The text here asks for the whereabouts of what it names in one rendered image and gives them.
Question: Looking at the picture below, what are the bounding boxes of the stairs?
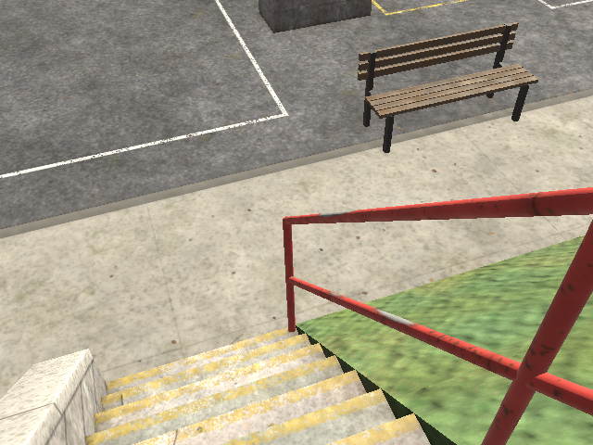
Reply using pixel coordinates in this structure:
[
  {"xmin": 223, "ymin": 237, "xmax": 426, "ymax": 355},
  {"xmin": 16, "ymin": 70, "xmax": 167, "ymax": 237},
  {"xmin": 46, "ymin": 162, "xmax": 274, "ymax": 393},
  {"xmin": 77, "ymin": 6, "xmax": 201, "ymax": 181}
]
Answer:
[{"xmin": 85, "ymin": 326, "xmax": 431, "ymax": 445}]

